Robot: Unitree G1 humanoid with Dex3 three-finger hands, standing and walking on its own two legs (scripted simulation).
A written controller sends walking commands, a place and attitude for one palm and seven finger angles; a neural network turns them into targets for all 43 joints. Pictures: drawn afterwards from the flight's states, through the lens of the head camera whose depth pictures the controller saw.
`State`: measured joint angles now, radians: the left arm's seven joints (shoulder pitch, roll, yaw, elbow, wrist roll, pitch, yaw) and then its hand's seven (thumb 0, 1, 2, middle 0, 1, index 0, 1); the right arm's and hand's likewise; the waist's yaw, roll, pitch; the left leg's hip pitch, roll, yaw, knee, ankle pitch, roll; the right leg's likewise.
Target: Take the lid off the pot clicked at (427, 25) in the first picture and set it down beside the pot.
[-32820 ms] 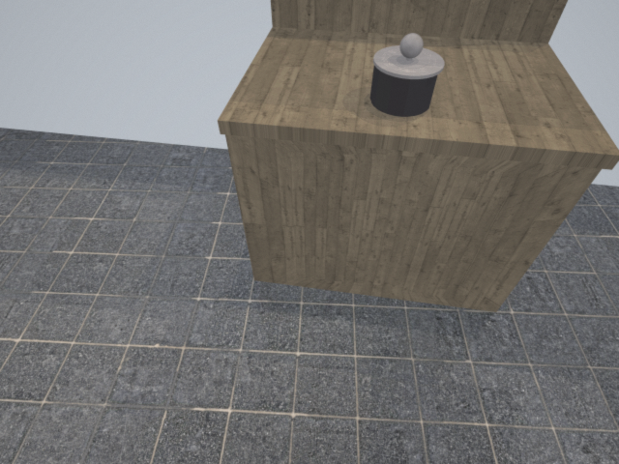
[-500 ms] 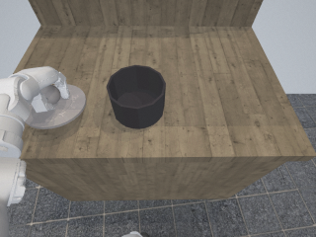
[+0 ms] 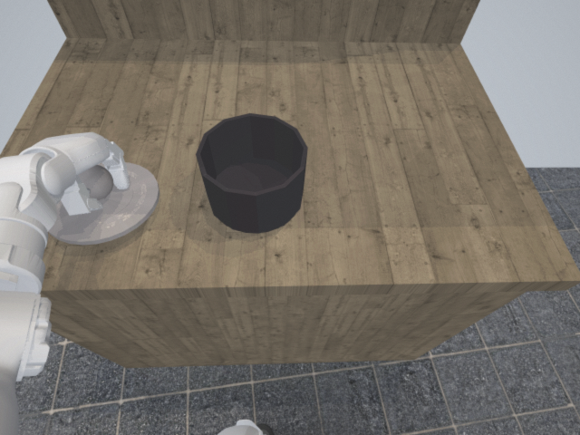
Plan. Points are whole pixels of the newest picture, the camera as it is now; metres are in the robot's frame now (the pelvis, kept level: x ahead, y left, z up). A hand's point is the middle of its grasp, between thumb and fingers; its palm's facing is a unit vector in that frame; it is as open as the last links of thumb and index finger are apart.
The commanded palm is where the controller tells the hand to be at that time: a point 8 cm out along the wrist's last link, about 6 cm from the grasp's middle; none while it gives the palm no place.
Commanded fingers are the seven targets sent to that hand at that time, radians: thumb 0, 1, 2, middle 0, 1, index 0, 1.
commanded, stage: open the fingers wide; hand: left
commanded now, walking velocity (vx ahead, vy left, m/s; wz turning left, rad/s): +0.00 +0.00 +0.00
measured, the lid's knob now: (93, 182) +0.47 +0.28 +0.04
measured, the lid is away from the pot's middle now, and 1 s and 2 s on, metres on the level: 0.24 0.24 0.24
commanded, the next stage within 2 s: raise the empty hand in 1.16 s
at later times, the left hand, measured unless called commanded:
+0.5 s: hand (82, 202) +0.42 +0.29 +0.05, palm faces -0.44 -0.07 -0.90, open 7.6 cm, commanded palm +0.45 +0.28 +0.12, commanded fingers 0.00 0.24 0.85 -0.55 -0.89 -0.56 -0.90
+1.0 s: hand (82, 193) +0.44 +0.29 +0.05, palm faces -0.44 -0.09 -0.89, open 10.5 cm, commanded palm +0.46 +0.28 +0.12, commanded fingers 0.00 -0.05 0.73 -0.38 -0.79 -0.38 -0.79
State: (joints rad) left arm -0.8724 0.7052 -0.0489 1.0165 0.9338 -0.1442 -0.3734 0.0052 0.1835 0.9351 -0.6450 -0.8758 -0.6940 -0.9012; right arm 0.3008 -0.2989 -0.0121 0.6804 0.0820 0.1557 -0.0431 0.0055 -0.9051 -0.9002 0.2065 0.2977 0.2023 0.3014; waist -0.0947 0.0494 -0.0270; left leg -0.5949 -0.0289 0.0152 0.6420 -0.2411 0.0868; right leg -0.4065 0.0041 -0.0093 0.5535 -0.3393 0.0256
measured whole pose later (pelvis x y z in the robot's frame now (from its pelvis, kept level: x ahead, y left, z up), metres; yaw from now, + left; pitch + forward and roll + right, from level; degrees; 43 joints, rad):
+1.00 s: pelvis -0.01 +0.01 -0.01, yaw -1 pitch +13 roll -4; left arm -0.87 0.70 -0.05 1.01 0.95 -0.15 -0.30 0.00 0.01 0.74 -0.41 -0.82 -0.42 -0.83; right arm 0.32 -0.29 -0.01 0.68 0.08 0.18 -0.04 0.01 -0.90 -0.90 0.21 0.30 0.20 0.30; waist -0.09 0.05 -0.05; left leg -0.66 -0.02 0.02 0.70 -0.26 0.10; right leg -0.47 0.01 0.00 0.61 -0.35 0.02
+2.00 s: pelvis +0.00 +0.01 +0.00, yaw +0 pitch +9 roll -3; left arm -0.97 0.71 -0.09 0.93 0.94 -0.06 -0.40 0.00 -0.05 0.76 -0.41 -0.77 -0.42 -0.77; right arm 0.30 -0.29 0.00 0.64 0.09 0.19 -0.02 0.01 -0.91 -0.90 0.21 0.30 0.20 0.30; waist -0.08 0.06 -0.03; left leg -0.55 -0.05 0.02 0.61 -0.23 0.10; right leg -0.36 -0.01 0.00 0.52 -0.32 0.02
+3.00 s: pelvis -0.01 +0.00 +0.01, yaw +1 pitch +6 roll -3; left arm -0.82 0.76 -0.04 0.61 0.88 -0.01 -0.51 0.00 -0.05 0.76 -0.41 -0.77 -0.42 -0.77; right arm 0.24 -0.30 -0.01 0.59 0.09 0.22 0.01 0.01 -0.91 -0.90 0.20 0.30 0.20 0.30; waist -0.05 0.08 0.00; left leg -0.46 -0.05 0.00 0.53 -0.19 0.09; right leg -0.27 -0.01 -0.02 0.45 -0.29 0.02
